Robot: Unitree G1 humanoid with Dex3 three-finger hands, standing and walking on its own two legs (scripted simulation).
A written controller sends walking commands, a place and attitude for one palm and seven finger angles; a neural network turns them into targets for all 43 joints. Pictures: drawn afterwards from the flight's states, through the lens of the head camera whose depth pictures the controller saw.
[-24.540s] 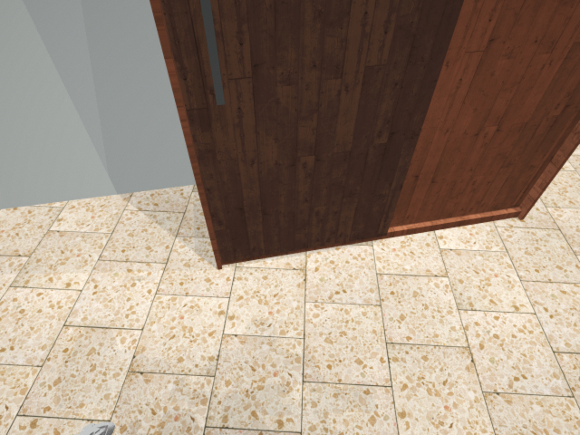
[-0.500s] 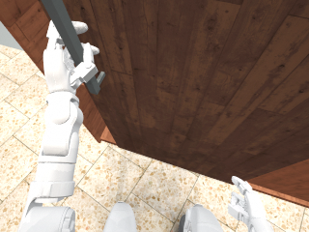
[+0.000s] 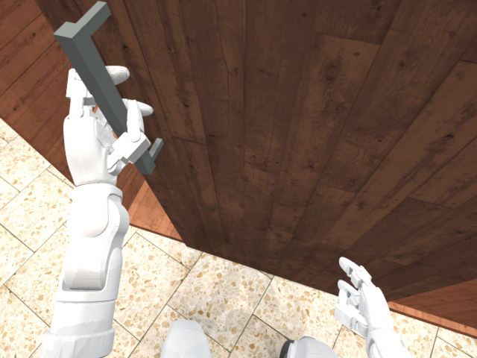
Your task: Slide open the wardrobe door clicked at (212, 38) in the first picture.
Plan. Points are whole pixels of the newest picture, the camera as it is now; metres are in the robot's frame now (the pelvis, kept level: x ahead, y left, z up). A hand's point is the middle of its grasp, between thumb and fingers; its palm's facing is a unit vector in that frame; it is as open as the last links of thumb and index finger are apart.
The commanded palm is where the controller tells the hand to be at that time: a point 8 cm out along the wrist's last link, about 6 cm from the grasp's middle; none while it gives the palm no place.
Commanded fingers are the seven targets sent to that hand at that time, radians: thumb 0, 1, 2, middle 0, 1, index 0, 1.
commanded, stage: step sideways, sliding the door along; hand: left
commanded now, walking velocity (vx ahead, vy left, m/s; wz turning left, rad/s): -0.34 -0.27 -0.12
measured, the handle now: (127, 107) +0.37 +0.24 +0.17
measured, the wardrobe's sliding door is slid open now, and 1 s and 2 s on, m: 0.30 0.63 0.63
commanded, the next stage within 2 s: stop walking and hold the door there in 1.30 s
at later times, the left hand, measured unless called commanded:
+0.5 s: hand (310, 188) +0.30 -0.01 +0.17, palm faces +0.07 -1.00 -0.07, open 6.1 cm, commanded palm +0.28 -0.01 +0.16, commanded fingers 0.00 0.90 0.90 -0.45 -1.40 -0.45 -1.40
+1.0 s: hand (414, 210) +0.29 -0.12 +0.17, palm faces +0.20 -0.98 +0.01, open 5.9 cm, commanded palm +0.26 -0.13 +0.16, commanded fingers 0.00 0.90 0.90 -0.45 -1.40 -0.45 -1.40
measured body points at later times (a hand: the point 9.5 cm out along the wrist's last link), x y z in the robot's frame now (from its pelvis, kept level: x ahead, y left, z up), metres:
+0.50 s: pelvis -0.04 -0.13 +0.01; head +0.04 -0.12 +0.45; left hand +0.29 +0.04 +0.17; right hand +0.16 -0.33 -0.08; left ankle -0.02 +0.09 -0.72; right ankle -0.01 -0.30 -0.70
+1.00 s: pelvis -0.11 -0.28 +0.03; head -0.04 -0.25 +0.47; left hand +0.27 -0.06 +0.17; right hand +0.01 -0.51 -0.09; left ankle -0.06 -0.10 -0.72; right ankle -0.10 -0.48 -0.66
